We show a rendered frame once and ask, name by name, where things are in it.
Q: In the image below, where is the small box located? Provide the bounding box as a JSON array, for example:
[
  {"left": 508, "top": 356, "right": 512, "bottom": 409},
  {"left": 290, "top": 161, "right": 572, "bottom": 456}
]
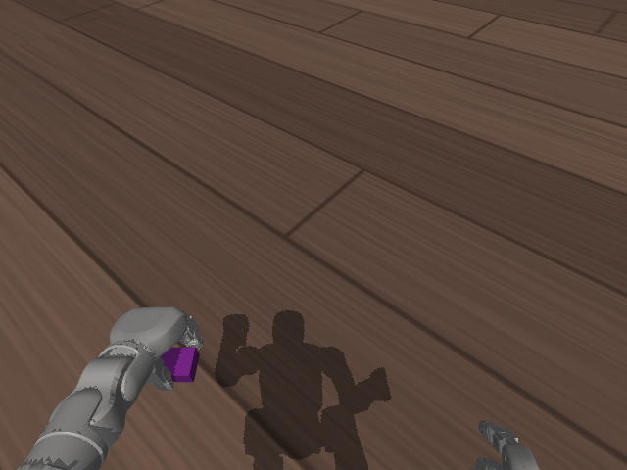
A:
[{"left": 161, "top": 348, "right": 200, "bottom": 382}]

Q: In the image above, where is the left robot arm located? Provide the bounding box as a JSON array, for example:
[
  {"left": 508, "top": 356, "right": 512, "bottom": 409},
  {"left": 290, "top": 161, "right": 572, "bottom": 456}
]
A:
[{"left": 15, "top": 341, "right": 153, "bottom": 470}]

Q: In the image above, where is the left robot hand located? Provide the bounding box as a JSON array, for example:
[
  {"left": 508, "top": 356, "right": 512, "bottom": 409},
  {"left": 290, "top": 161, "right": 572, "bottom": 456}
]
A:
[{"left": 110, "top": 306, "right": 204, "bottom": 391}]

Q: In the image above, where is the right robot hand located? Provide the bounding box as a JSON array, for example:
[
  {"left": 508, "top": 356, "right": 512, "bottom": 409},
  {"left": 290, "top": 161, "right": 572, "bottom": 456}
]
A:
[{"left": 469, "top": 421, "right": 540, "bottom": 470}]

